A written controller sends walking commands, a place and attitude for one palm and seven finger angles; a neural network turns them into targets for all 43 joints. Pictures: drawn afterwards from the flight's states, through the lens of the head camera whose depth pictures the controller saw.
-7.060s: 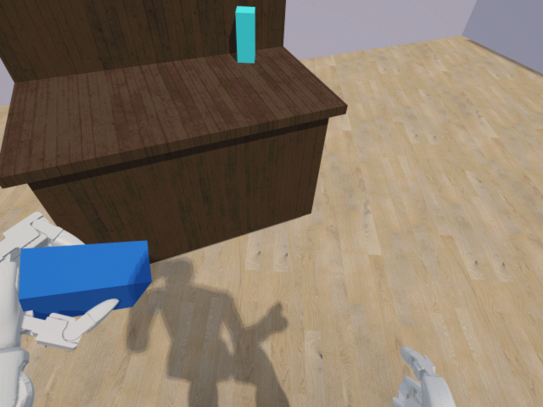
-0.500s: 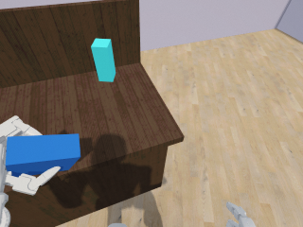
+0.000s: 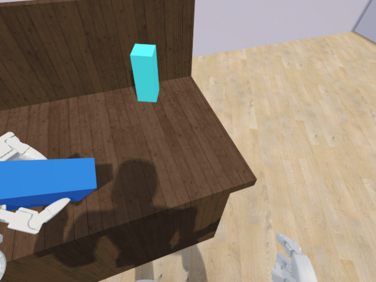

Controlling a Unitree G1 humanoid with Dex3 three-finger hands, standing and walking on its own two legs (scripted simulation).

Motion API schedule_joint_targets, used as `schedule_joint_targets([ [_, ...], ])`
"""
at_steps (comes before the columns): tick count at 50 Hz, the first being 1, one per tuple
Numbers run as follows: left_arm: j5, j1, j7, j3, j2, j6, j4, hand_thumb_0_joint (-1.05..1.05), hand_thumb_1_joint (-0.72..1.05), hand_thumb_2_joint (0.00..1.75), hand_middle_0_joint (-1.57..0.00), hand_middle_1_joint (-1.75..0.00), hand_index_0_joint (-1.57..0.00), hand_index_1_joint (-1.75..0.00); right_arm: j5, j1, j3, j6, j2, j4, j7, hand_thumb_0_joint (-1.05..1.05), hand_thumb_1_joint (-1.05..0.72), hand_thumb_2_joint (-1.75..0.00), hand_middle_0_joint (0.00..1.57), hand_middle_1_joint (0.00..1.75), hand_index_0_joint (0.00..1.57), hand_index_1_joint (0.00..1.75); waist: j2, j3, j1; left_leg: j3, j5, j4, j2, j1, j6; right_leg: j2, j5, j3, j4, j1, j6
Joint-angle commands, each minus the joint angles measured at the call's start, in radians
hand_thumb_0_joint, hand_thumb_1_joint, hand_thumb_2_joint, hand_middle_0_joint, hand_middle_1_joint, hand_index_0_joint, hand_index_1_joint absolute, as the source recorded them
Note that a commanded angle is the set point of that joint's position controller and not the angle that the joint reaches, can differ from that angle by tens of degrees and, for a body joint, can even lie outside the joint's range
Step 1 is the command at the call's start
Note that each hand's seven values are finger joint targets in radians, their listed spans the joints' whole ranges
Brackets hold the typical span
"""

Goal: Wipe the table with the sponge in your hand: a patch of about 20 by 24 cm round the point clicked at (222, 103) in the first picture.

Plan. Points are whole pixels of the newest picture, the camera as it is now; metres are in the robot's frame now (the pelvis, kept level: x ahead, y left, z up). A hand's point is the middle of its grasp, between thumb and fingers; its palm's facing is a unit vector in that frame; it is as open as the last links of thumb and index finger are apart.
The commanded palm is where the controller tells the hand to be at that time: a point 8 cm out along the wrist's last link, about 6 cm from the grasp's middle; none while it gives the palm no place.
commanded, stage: come to a stop and stand still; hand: left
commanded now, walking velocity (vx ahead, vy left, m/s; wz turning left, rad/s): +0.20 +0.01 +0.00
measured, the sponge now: (60, 183) +0.22 +0.23 +0.15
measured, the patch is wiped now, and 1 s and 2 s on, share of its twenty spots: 0.00 0.00 0.00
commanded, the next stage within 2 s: look again from close up in 1.04 s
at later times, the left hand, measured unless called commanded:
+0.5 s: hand (23, 166) +0.24 +0.29 +0.17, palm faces +0.41 -0.81 -0.42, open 9.3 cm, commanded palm +0.17 +0.30 +0.20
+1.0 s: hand out of the picture +0.23 +0.33 +0.17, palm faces +0.46 -0.83 -0.30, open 9.3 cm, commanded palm +0.17 +0.35 +0.20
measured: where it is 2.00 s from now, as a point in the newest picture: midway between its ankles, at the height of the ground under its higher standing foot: outside the picture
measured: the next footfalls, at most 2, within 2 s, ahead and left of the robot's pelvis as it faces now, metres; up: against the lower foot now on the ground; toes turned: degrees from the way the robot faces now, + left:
right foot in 0.14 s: +0.07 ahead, -0.07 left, +0.00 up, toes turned +1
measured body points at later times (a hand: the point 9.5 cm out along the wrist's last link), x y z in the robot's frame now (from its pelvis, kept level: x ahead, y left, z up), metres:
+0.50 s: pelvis +0.01 +0.02 +0.02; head +0.02 +0.04 +0.47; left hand +0.21 +0.33 +0.19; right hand +0.19 -0.22 -0.05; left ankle +0.03 +0.12 -0.72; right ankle +0.03 -0.08 -0.72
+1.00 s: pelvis +0.02 +0.06 +0.02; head +0.04 +0.09 +0.47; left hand +0.20 +0.37 +0.19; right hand +0.20 -0.13 -0.05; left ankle +0.03 +0.12 -0.72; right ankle +0.03 -0.07 -0.72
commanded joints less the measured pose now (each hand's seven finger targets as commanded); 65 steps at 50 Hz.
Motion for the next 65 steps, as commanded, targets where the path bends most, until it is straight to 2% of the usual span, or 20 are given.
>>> schedule_joint_targets([
  [1,0.005,-0.214,0.004,0.068,0.179,-0.048,-0.241,0.0,0.1,1.3,-1.2,-1.6,-1.2,-1.6,-0.002,-0.085,-0.042,-0.06,-0.145,-0.166,-0.003,0.0,-0.9,-0.9,0.2,0.3,0.2,0.3,0.275,-0.148,-0.036,-0.369,0.211,-0.336,0.268,0.083,0.22,0.024,-0.047,-0.02,0.21,-0.134,-0.007],
  [3,0.006,-0.236,0.004,0.08,0.2,-0.06,-0.335,0.0,0.1,1.3,-1.2,-1.6,-1.2,-1.6,0.003,-0.1,-0.024,-0.077,-0.127,-0.161,0.004,0.0,-0.9,-0.9,0.2,0.3,0.2,0.3,0.322,-0.162,-0.023,-0.252,0.312,-0.283,0.225,0.03,0.195,0.027,-0.014,-0.038,-0.003,-0.008,-0.014],
  [6,0.007,-0.082,0.002,0.103,0.203,-0.058,-0.336,0.0,0.1,1.3,-1.2,-1.6,-1.2,-1.6,0.017,-0.069,-0.015,-0.075,-0.125,-0.175,0.016,0.0,-0.9,-0.9,0.2,0.3,0.2,0.3,0.168,-0.252,-0.009,-0.124,0.258,-0.016,0.122,-0.034,0.081,0.036,0.302,-0.02,-0.48,0.293,-0.029],
  [8,-0.029,-0.017,0.004,0.145,0.234,-0.038,-0.304,0.0,0.1,1.3,-1.2,-1.6,-1.2,-1.6,0.018,-0.074,-0.014,-0.061,-0.103,-0.186,0.012,0.0,-0.9,-0.9,0.2,0.3,0.2,0.3,-0.138,-0.271,-0.043,-0.016,-0.002,0.304,-0.039,-0.139,0.008,-0.2,0.522,0.355,-0.6,0.298,-0.163],
  [9,-0.048,-0.036,0.01,0.167,0.236,-0.032,-0.279,0.0,0.1,1.3,-1.2,-1.6,-1.2,-1.6,0.012,-0.056,-0.014,-0.064,-0.108,-0.18,0.008,0.0,-0.9,-0.9,0.2,0.3,0.2,0.3,-0.103,-0.234,-0.048,-0.043,-0.185,0.364,-0.033,-0.157,-0.02,-0.28,0.524,0.393,-0.617,0.224,-0.218],
  [10,-0.055,0.003,0.002,0.12,0.159,-0.019,-0.221,0.0,0.1,1.3,-1.2,-1.6,-1.2,-1.6,0.015,-0.033,-0.039,-0.054,-0.138,-0.17,0.012,0.0,-0.9,-0.9,0.2,0.3,0.2,0.3,-0.129,-0.184,-0.052,-0.073,-0.173,0.39,-0.01,-0.175,-0.026,-0.271,0.52,0.395,-0.617,0.185,-0.218],
  [12,-0.067,0.034,0.006,0.167,0.195,0.0,-0.17,0.0,0.1,1.3,-1.2,-1.6,-1.2,-1.6,0.024,-0.057,-0.014,-0.046,-0.119,-0.16,0.007,0.0,-0.9,-0.9,0.2,0.3,0.2,0.3,-0.046,-0.149,-0.051,-0.085,-0.18,0.228,0.028,-0.126,-0.013,-0.229,0.585,0.289,-0.557,0.141,-0.2],
  [15,-0.046,0.015,0.02,0.117,0.151,-0.006,-0.096,0.0,0.1,1.3,-1.2,-1.6,-1.2,-1.6,0.006,-0.061,0.013,-0.044,-0.098,-0.139,-0.013,0.0,-0.9,-0.9,0.2,0.3,0.2,0.3,-0.017,-0.205,-0.046,0.0,0.034,-0.17,-0.008,0.08,0.004,-0.083,0.544,0.081,-0.473,0.179,-0.091],
  [18,-0.039,-0.057,0.022,0.045,0.121,-0.012,-0.132,0.0,0.1,1.3,-1.2,-1.6,-1.2,-1.6,0.009,-0.103,-0.015,-0.052,-0.14,-0.162,-0.032,0.0,-0.9,-0.9,0.2,0.3,0.2,0.3,0.091,-0.218,-0.014,-0.144,0.35,-0.242,0.138,0.206,0.043,0.004,0.405,0.045,-0.418,0.135,-0.013],
  [20,-0.029,-0.115,0.013,0.019,0.127,-0.004,-0.177,0.0,0.1,1.3,-1.2,-1.6,-1.2,-1.6,0.017,-0.105,-0.036,-0.044,-0.172,-0.176,-0.033,0.0,-0.9,-0.9,0.2,0.3,0.2,0.3,0.041,-0.181,-0.012,-0.123,0.219,-0.219,0.121,0.152,0.041,0.005,0.311,0.095,-0.506,0.135,0.008],
  [22,-0.022,-0.175,0.019,0.018,0.162,-0.006,-0.296,0.0,0.1,1.3,-1.2,-1.6,-1.2,-1.6,0.008,-0.136,-0.011,-0.048,-0.145,-0.173,-0.04,0.0,-0.9,-0.9,0.2,0.3,0.2,0.3,0.175,-0.161,-0.029,-0.159,0.161,-0.271,0.107,0.088,0.043,0.007,0.351,0.07,-0.488,0.185,-0.015],
  [23,0.119,-1.054,0.028,0.567,0.884,-0.115,-0.384,0.0,0.1,1.3,-1.2,-1.6,-1.2,-1.6,-0.027,0.07,-0.027,-0.106,-0.152,-0.13,-0.027,0.0,-0.9,-0.9,0.2,0.3,0.2,0.3,-0.001,0.026,0.015,-0.029,0.113,-0.095,0.091,-0.067,0.045,-0.019,0.399,0.128,-0.598,0.046,0.074],
  [24,0.024,-0.511,-0.011,0.154,0.279,-0.082,0.111,0.0,0.1,1.3,-1.2,-1.6,-1.2,-1.6,-0.014,-0.032,0.021,-0.103,-0.058,-0.104,-0.009,0.0,-0.9,-0.9,0.2,0.3,0.2,0.3,-0.015,-0.171,-0.008,-0.076,0.089,-0.079,-0.01,0.068,0.016,-0.078,0.404,0.192,-0.55,0.104,-0.057],
  [25,-0.008,-0.342,-0.005,0.08,0.203,-0.088,-0.054,0.0,0.1,1.3,-1.2,-1.6,-1.2,-1.6,0.005,-0.07,-0.01,-0.105,-0.112,-0.174,-0.008,0.0,-0.9,-0.9,0.2,0.3,0.2,0.3,0.075,-0.106,0.01,-0.066,0.081,-0.105,0.013,0.09,0.003,-0.089,0.466,0.25,-0.599,0.132,-0.042],
  [27,-0.039,-0.273,-0.007,0.002,0.113,-0.107,-0.159,0.0,0.1,1.3,-1.2,-1.6,-1.2,-1.6,0.018,-0.072,-0.029,-0.125,-0.129,-0.168,-0.002,0.0,-0.9,-0.9,0.2,0.3,0.2,0.3,0.299,-0.243,-0.013,-0.086,0.146,-0.215,0.039,0.184,0.018,-0.05,0.373,0.163,-0.487,0.202,-0.064],
  [30,-0.036,-0.113,0.0,0.026,0.147,-0.127,-0.276,0.0,0.1,1.3,-1.2,-1.6,-1.2,-1.6,0.003,-0.079,-0.021,-0.125,-0.144,-0.192,0.019,0.0,-0.9,-0.9,0.2,0.3,0.2,0.3,0.308,-0.246,0.004,-0.165,0.104,-0.285,0.11,0.055,0.038,0.007,0.276,0.069,-0.408,0.266,-0.041],
  [36,-0.054,-0.037,0.005,0.152,0.207,-0.12,-0.125,0.0,0.1,1.3,-1.2,-1.6,-1.2,-1.6,0.011,-0.066,-0.012,-0.106,-0.137,-0.199,-0.01,0.0,-0.9,-0.9,0.2,0.3,0.2,0.3,0.046,-0.138,-0.007,-0.22,-0.105,-0.395,0.142,-0.079,0.018,0.029,0.225,0.011,-0.401,0.26,-0.018],
  [46,-0.017,-0.268,-0.002,-0.027,0.107,-0.124,-0.221,0.0,0.1,1.3,-1.2,-1.6,-1.2,-1.6,0.004,-0.058,-0.004,-0.141,-0.139,-0.168,-0.01,0.0,-0.9,-0.9,0.2,0.3,0.2,0.3,0.162,-0.204,-0.016,-0.169,0.127,-0.324,0.112,0.105,-0.028,0.016,0.333,0.012,-0.444,0.239,-0.022],
  [57,-0.035,-0.066,0.011,0.118,0.184,-0.11,-0.193,0.0,0.1,1.3,-1.2,-1.6,-1.2,-1.6,0.004,-0.084,-0.005,-0.089,-0.128,-0.186,-0.012,0.0,-0.9,-0.9,0.2,0.3,0.2,0.3,0.172,-0.199,-0.013,-0.148,0.305,-0.295,0.093,0.108,-0.07,0.023,0.409,0.001,-0.472,0.255,-0.031],
  [65,-0.046,-0.057,-0.001,0.045,0.134,-0.087,-0.185,0.0,0.1,1.3,-1.2,-1.6,-1.2,-1.6,0.007,-0.077,-0.01,-0.074,-0.149,-0.201,-0.025,0.0,-0.9,-0.9,0.2,0.3,0.2,0.3,0.105,-0.203,-0.021,-0.138,0.226,-0.297,0.09,0.114,-0.042,0.015,0.419,0.022,-0.515,0.249,-0.021],
])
